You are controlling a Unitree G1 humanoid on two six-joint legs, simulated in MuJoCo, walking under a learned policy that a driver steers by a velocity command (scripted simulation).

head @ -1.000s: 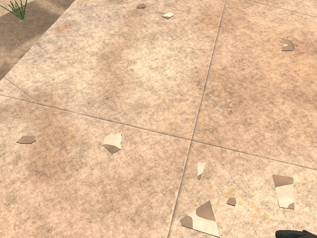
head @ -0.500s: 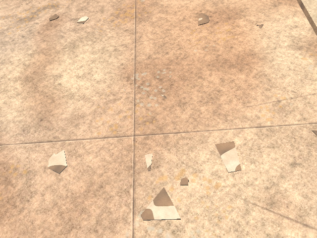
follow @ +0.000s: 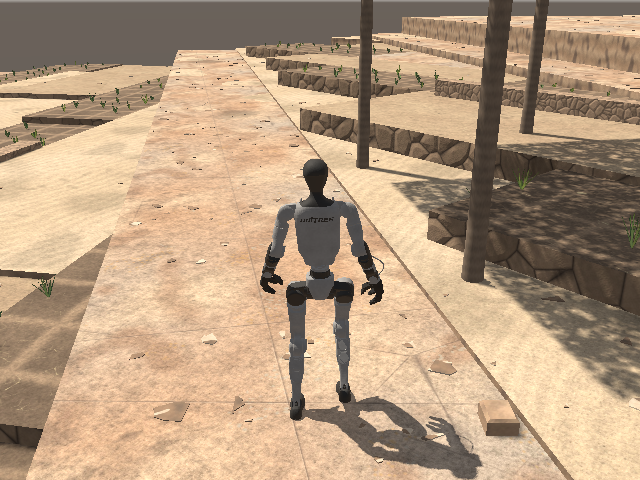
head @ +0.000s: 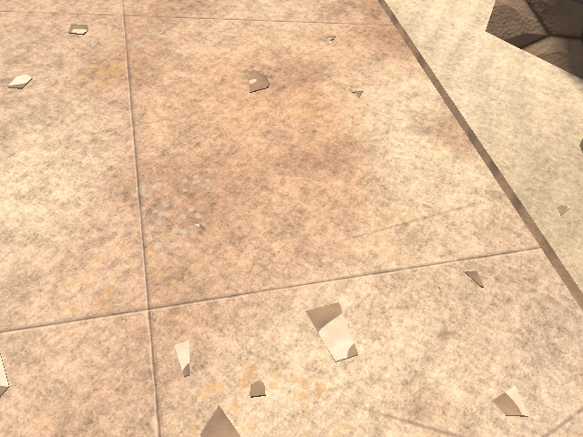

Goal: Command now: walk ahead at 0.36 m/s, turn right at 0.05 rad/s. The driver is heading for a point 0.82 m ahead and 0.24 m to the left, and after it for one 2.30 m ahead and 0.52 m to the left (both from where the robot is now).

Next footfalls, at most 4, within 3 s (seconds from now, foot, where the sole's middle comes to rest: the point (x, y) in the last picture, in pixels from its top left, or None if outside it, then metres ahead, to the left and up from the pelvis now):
0.22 right None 0.23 -0.15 -0.78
0.72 left None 0.48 0.16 -0.78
1.22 right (230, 320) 0.82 0.13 -0.78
1.66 left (108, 303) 0.87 0.45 -0.78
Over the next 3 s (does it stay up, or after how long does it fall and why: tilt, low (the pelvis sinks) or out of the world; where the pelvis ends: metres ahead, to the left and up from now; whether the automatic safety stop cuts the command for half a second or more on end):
stays up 1.49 0.41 0.00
